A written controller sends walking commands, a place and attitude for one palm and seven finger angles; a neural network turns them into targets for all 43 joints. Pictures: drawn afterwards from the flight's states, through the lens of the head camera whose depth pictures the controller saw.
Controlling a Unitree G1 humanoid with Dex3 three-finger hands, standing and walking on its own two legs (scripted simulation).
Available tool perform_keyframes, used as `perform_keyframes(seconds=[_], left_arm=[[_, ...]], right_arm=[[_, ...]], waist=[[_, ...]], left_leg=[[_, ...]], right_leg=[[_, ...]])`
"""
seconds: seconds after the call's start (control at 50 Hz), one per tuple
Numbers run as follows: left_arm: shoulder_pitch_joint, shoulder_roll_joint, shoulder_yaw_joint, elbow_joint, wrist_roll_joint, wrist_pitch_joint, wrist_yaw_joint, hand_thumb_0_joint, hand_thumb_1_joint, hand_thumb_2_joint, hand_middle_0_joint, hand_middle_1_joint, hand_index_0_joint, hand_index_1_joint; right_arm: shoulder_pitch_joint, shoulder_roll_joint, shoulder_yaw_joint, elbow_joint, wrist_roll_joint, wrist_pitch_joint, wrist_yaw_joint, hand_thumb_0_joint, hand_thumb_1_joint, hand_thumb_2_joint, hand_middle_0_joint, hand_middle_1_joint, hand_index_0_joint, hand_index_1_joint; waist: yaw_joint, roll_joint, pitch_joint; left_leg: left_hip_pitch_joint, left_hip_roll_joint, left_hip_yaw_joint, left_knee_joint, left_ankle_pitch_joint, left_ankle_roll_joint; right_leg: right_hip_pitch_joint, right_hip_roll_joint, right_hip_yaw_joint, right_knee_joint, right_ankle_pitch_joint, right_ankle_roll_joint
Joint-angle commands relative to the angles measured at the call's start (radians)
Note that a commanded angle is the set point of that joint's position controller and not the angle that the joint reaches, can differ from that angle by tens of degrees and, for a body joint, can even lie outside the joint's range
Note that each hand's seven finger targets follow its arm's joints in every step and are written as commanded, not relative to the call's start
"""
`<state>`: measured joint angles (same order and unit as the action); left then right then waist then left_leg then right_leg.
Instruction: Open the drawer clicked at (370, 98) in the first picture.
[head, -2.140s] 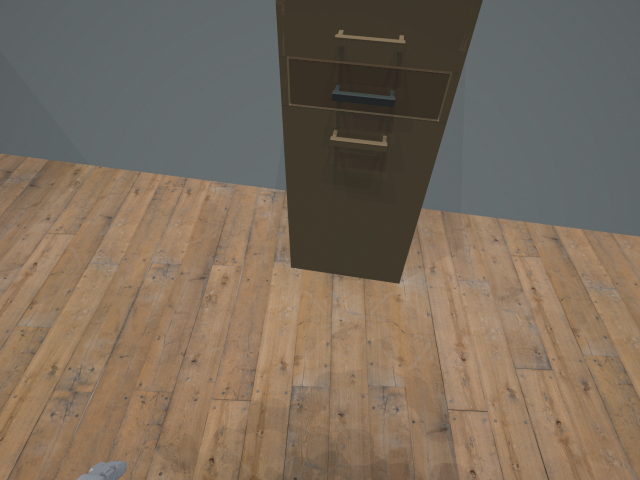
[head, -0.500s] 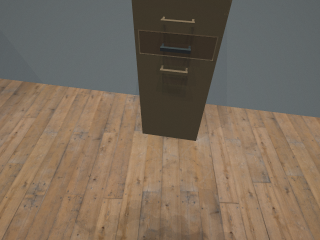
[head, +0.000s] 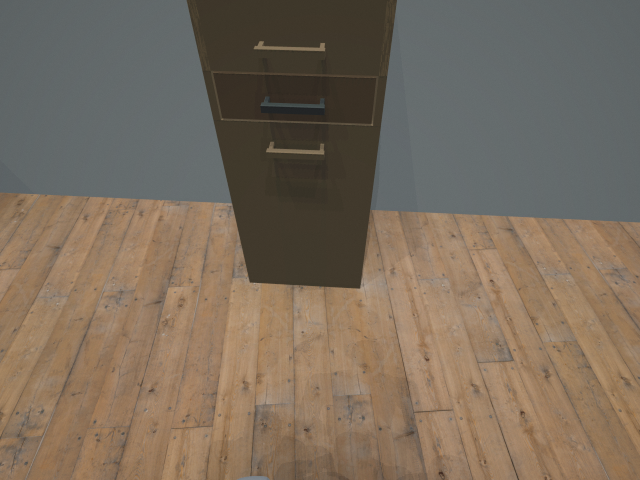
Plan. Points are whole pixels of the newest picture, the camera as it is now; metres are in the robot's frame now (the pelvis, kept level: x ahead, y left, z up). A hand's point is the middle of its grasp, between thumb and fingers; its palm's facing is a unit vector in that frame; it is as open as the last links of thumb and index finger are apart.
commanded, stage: take the last steps up to it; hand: left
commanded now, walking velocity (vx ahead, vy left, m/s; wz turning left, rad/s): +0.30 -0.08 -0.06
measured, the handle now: (293, 104) +0.92 +0.14 +0.01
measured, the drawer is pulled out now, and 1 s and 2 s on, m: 0.00 0.00 0.00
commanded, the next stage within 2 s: come to a stop and stand still in 0.88 s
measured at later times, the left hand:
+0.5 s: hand (196, 466) +0.18 +0.21 -0.18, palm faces +0.00 -0.99 -0.13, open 7.4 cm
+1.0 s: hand (271, 323) +0.42 +0.13 -0.17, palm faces +0.00 -0.98 -0.20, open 7.1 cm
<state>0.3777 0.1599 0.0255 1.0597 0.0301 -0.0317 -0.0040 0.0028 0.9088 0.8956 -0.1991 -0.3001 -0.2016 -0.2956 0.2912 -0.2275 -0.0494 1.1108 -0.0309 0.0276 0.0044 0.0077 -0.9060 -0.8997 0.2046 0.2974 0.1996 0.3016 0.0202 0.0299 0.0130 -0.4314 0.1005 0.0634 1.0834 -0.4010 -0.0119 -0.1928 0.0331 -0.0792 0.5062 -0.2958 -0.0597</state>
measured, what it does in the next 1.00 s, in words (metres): walks ahead: left foot, then right foot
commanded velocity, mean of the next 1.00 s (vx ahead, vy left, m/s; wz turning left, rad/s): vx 0.23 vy -0.06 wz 0.00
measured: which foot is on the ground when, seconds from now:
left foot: up 0.00-0.26, down 0.28-0.78, up 0.80-1.00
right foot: down 0.00-0.30, up 0.32-0.76, down 0.78-1.00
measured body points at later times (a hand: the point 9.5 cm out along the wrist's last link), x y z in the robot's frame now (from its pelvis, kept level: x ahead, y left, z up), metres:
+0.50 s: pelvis +0.17 +0.03 +0.01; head +0.17 +0.06 +0.46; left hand +0.18 +0.26 -0.16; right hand +0.17 -0.20 -0.13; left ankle +0.18 +0.11 -0.73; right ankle +0.15 -0.11 -0.65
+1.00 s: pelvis +0.35 -0.05 +0.00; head +0.37 -0.05 +0.45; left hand +0.42 +0.18 -0.15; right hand +0.33 -0.28 -0.15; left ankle +0.35 +0.06 -0.68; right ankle +0.36 -0.16 -0.73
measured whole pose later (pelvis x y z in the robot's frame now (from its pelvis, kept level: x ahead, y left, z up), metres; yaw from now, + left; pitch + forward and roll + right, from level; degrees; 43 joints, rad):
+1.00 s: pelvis +0.35 -0.05 +0.00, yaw -1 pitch +0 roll -2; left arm 0.22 0.16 0.05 1.05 0.03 -0.06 0.02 -0.02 0.96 0.90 -0.20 -0.30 -0.20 -0.30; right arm 0.31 -0.15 -0.06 1.09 -0.03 0.00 -0.01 0.01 -0.91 -0.90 0.20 0.30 0.20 0.30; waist -0.03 0.03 0.03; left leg -0.47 0.12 0.10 1.00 -0.35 0.00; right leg -0.22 -0.02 -0.19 0.44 -0.22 -0.03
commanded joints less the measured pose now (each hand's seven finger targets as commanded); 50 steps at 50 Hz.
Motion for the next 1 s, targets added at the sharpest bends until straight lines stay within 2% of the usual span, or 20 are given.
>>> perform_keyframes(seconds=[0.0, 0.16, 0.2, 0.24, 0.26, 0.28, 0.3, 0.34, 0.42, 0.56, 0.64, 0.68, 0.72, 0.74, 0.76, 0.78, 0.82, 0.84, 0.9, 0.98], left_arm=[[0.063, 0.127, 0.028, -0.003, -0.004, -0.031, 0.024, 0.0, 0.9, 0.9, -0.2, -0.3, -0.2, -0.3], [0.151, 0.099, 0.032, 0.074, 0.002, -0.038, 0.031, 0.0, 0.9, 0.9, -0.2, -0.3, -0.2, -0.3], [0.138, 0.094, 0.033, 0.079, 0.0, -0.034, 0.03, 0.0, 0.9, 0.9, -0.2, -0.3, -0.2, -0.3], [0.12, 0.072, 0.034, 0.078, -0.006, -0.031, 0.024, 0.0, 0.9, 0.9, -0.2, -0.3, -0.2, -0.3], [0.147, 0.026, 0.032, 0.061, -0.012, -0.028, 0.016, 0.0, 0.9, 0.9, -0.2, -0.3, -0.2, -0.3], [0.125, 0.016, 0.027, 0.019, -0.012, -0.026, 0.008, 0.0, 0.9, 0.9, -0.2, -0.3, -0.2, -0.3], [0.059, 0.055, 0.033, 0.008, 0.002, -0.014, 0.012, 0.0, 0.9, 0.9, -0.2, -0.3, -0.2, -0.3], [-0.01, 0.039, 0.035, 0.002, 0.008, -0.004, -0.004, 0.0, 0.9, 0.9, -0.2, -0.3, -0.2, -0.3], [0.047, -0.011, 0.038, 0.012, 0.011, 0.022, -0.014, 0.0, 0.9, 0.9, -0.2, -0.3, -0.2, -0.3], [-0.166, 0.02, 0.041, -0.065, 0.004, 0.025, -0.026, 0.0, 0.9, 0.9, -0.2, -0.3, -0.2, -0.3], [-0.277, 0.028, 0.04, -0.096, 0.0, 0.013, -0.025, 0.0, 0.9, 0.9, -0.2, -0.3, -0.2, -0.3], [-0.259, 0.034, 0.044, -0.092, -0.001, 0.005, -0.026, 0.0, 0.9, 0.9, -0.2, -0.3, -0.2, -0.3], [-0.125, 0.066, 0.054, -0.046, 0.0, -0.007, -0.021, 0.0, 0.9, 0.9, -0.2, -0.3, -0.2, -0.3], [-0.007, 0.116, 0.064, -0.005, 0.002, -0.017, -0.014, 0.0, 0.9, 0.9, -0.2, -0.3, -0.2, -0.3], [0.121, 0.222, 0.091, 0.025, 0.007, -0.031, 0.0, 0.0, 0.9, 0.9, -0.2, -0.3, -0.2, -0.3], [0.191, 0.277, 0.092, 0.035, -0.011, -0.029, 0.006, 0.0, 0.9, 0.9, -0.2, -0.3, -0.2, -0.3], [0.023, 0.21, 0.077, -0.001, -0.013, -0.025, 0.014, 0.0, 0.9, 0.9, -0.2, -0.3, -0.2, -0.3], [-0.06, 0.15, 0.063, -0.016, -0.013, -0.023, 0.022, 0.0, 0.9, 0.9, -0.2, -0.3, -0.2, -0.3], [-0.101, 0.059, 0.038, -0.03, 0.0, -0.037, 0.03, 0.0, 0.9, 0.9, -0.2, -0.3, -0.2, -0.3], [-0.087, 0.087, 0.03, -0.023, -0.003, -0.032, 0.031, 0.0, 0.9, 0.9, -0.2, -0.3, -0.2, -0.3]], right_arm=[[-0.07, -0.021, -0.015, -0.103, 0.003, -0.045, 0.003, 0.0, -0.9, -0.9, 0.2, 0.3, 0.2, 0.3], [-0.16, 0.036, -0.014, -0.136, 0.013, -0.074, 0.009, 0.0, -0.9, -0.9, 0.2, 0.3, 0.2, 0.3], [-0.105, 0.045, -0.014, -0.116, 0.013, -0.081, 0.003, 0.0, -0.9, -0.9, 0.2, 0.3, 0.2, 0.3], [0.083, 0.007, -0.024, -0.052, 0.008, -0.094, -0.014, 0.0, -0.9, -0.9, 0.2, 0.3, 0.2, 0.3], [0.212, -0.089, -0.045, -0.019, -0.005, -0.101, -0.027, 0.0, -0.9, -0.9, 0.2, 0.3, 0.2, 0.3], [0.304, -0.172, -0.057, -0.005, -0.002, -0.093, -0.034, 0.0, -0.9, -0.9, 0.2, 0.3, 0.2, 0.3], [0.245, -0.142, -0.047, -0.004, 0.004, -0.082, -0.039, 0.0, -0.9, -0.9, 0.2, 0.3, 0.2, 0.3], [0.106, -0.046, -0.024, -0.043, 0.007, -0.09, -0.04, 0.0, -0.9, -0.9, 0.2, 0.3, 0.2, 0.3], [0.071, -0.003, -0.013, -0.056, 0.007, -0.113, -0.042, 0.0, -0.9, -0.9, 0.2, 0.3, 0.2, 0.3], [0.147, -0.03, -0.023, -0.025, 0.004, -0.107, -0.032, 0.0, -0.9, -0.9, 0.2, 0.3, 0.2, 0.3], [0.194, -0.038, -0.031, -0.006, -0.005, -0.097, -0.028, 0.0, -0.9, -0.9, 0.2, 0.3, 0.2, 0.3], [0.176, -0.051, -0.033, -0.004, -0.008, -0.091, -0.029, 0.0, -0.9, -0.9, 0.2, 0.3, 0.2, 0.3], [0.16, -0.048, -0.031, -0.001, -0.002, -0.085, -0.027, 0.0, -0.9, -0.9, 0.2, 0.3, 0.2, 0.3], [0.166, -0.029, -0.027, 0.002, 0.006, -0.086, -0.02, 0.0, -0.9, -0.9, 0.2, 0.3, 0.2, 0.3], [0.205, 0.041, -0.011, -0.014, 0.017, -0.09, -0.012, 0.0, -0.9, -0.9, 0.2, 0.3, 0.2, 0.3], [0.137, 0.034, -0.003, -0.058, 0.022, -0.085, -0.017, 0.0, -0.9, -0.9, 0.2, 0.3, 0.2, 0.3], [0.082, 0.027, -0.019, -0.062, 0.017, -0.076, -0.016, 0.0, -0.9, -0.9, 0.2, 0.3, 0.2, 0.3], [0.069, 0.031, -0.023, -0.056, 0.009, -0.066, -0.012, 0.0, -0.9, -0.9, 0.2, 0.3, 0.2, 0.3], [0.126, 0.079, -0.011, -0.034, 0.0, -0.044, -0.011, 0.0, -0.9, -0.9, 0.2, 0.3, 0.2, 0.3], [0.075, 0.096, 0.004, -0.058, 0.007, -0.045, -0.005, 0.0, -0.9, -0.9, 0.2, 0.3, 0.2, 0.3]], waist=[[-0.023, -0.109, 0.088], [0.009, -0.131, 0.101], [-0.019, -0.105, 0.092], [-0.097, -0.026, 0.034], [-0.132, 0.176, -0.031], [-0.137, 0.303, -0.072], [-0.126, 0.184, -0.023], [-0.064, 0.044, 0.139], [-0.009, 0.071, 0.069], [-0.044, 0.082, 0.113], [-0.082, 0.071, 0.125], [-0.065, 0.101, 0.102], [0.002, 0.056, 0.035], [0.053, -0.032, -0.03], [0.089, -0.281, -0.15], [0.104, -0.273, -0.167], [0.054, -0.228, -0.067], [0.016, -0.155, 0.002], [-0.056, -0.146, 0.037], [-0.045, -0.132, 0.028]], left_leg=[[-0.155, 0.031, 0.003, -0.025, 0.108, -0.014], [-0.112, 0.019, 0.029, -0.33, 0.092, 0.009], [0.021, -0.014, 0.072, -0.44, 0.135, 0.018], [0.333, -0.028, 0.058, -0.573, 0.179, 0.041], [0.527, 0.182, -0.242, -0.687, 0.077, 0.12], [0.573, 0.406, -0.551, -0.859, 0.024, 0.213], [0.433, 0.407, -0.564, -0.924, -0.176, 0.211], [0.214, 0.334, -0.441, -0.966, -0.204, 0.181], [0.196, 0.212, -0.126, -0.922, 0.127, 0.146], [0.286, 0.196, -0.049, -0.929, 0.249, 0.164], [0.3, 0.207, -0.045, -0.881, 0.313, 0.159], [0.304, 0.205, -0.032, -0.827, 0.328, 0.145], [0.265, 0.156, 0.019, -0.656, 0.396, 0.104], [0.161, 0.108, 0.066, -0.479, 0.372, 0.075], [-0.064, 0.001, 0.138, -0.166, 0.068, 0.031], [-0.176, -0.06, 0.048, 0.072, -0.221, 0.033], [-0.205, 0.015, -0.039, 0.217, -0.095, 0.042], [-0.18, 0.051, -0.048, 0.182, -0.009, 0.037], [-0.063, 0.052, -0.009, 0.012, 0.054, 0.008], [0.022, 0.015, 0.034, -0.268, 0.074, -0.002]], right_leg=[[-0.013, -0.259, 0.284, -0.344, 0.004, -0.136], [0.092, -0.268, 0.25, -0.286, 0.177, -0.135], [0.06, -0.237, 0.211, -0.229, 0.217, -0.108], [-0.071, -0.155, 0.133, 0.022, 0.29, -0.063], [-0.263, -0.064, 0.062, 0.292, 0.116, -0.012], [-0.408, 0.013, 0.003, 0.577, -0.251, 0.021], [-0.422, -0.037, 0.084, 0.707, -0.232, 0.008], [-0.457, -0.12, 0.094, 0.747, -0.071, 0.02], [-0.374, -0.15, 0.065, 0.622, 0.057, 0.06], [-0.416, -0.174, 0.013, 0.326, 0.145, 0.09], [-0.328, -0.137, -0.028, 0.167, 0.105, 0.076], [-0.242, -0.116, -0.044, 0.101, 0.092, 0.062], [-0.012, -0.065, -0.087, -0.007, 0.127, 0.043], [0.186, -0.103, -0.026, -0.034, 0.124, 0.016], [0.423, -0.362, 0.285, -0.11, 0.093, -0.064], [0.416, -0.479, 0.478, -0.212, 0.192, -0.134], [0.183, -0.449, 0.415, -0.283, -0.046, -0.142], [0.074, -0.405, 0.297, -0.303, -0.045, -0.121], [-0.079, -0.327, 0.083, -0.293, 0.227, -0.087], [-0.064, -0.304, 0.04, -0.257, 0.371, -0.106]])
